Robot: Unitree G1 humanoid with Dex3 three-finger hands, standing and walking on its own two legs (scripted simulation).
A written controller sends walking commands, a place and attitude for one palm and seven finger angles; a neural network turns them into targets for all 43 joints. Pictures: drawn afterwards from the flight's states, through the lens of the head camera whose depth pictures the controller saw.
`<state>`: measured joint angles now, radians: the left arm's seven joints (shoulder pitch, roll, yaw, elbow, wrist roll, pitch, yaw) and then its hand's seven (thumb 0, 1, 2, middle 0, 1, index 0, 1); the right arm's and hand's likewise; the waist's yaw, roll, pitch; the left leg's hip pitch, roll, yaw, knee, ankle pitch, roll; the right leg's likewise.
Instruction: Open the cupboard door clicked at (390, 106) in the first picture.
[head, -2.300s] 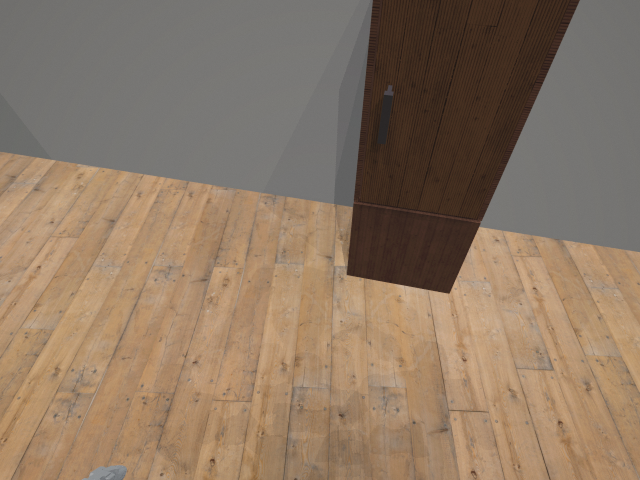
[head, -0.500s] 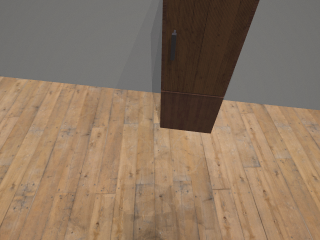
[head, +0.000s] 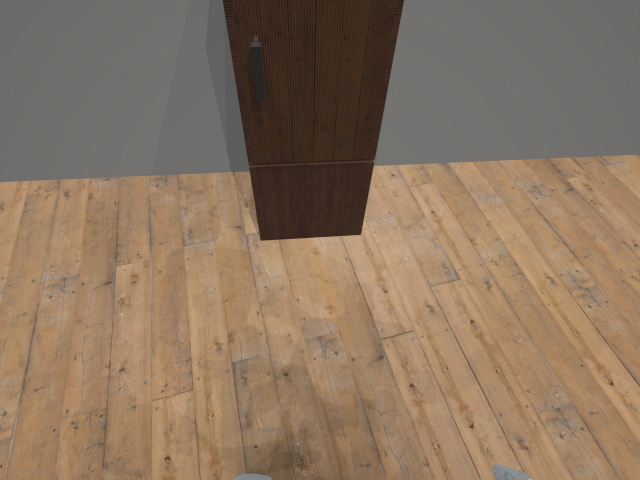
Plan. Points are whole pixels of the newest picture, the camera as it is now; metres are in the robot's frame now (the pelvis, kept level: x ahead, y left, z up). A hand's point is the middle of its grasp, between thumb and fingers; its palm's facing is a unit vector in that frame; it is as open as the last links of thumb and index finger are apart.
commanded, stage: walk to a spot facing it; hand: left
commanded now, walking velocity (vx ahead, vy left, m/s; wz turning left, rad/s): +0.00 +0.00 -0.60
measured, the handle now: (258, 68) +0.96 +0.25 -0.02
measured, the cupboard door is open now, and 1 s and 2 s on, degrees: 0 0 0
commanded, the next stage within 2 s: turn to face it in 0.90 s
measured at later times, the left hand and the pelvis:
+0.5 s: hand (223, 443) +0.18 +0.16 -0.16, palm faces -0.37 -0.90 -0.21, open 7.4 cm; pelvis +0.00 +0.01 +0.00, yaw -21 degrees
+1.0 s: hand (255, 379) +0.28 +0.14 -0.19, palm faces -0.52 -0.84 -0.17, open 7.4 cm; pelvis +0.15 -0.02 -0.01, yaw -36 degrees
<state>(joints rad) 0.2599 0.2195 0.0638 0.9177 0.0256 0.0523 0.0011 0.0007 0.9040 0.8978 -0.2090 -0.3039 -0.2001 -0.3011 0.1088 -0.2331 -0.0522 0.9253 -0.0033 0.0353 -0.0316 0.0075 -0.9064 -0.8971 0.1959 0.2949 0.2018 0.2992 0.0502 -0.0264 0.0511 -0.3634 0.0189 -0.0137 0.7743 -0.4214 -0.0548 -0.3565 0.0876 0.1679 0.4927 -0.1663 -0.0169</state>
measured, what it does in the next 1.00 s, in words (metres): walks ahead, turning right: left foot, then right foot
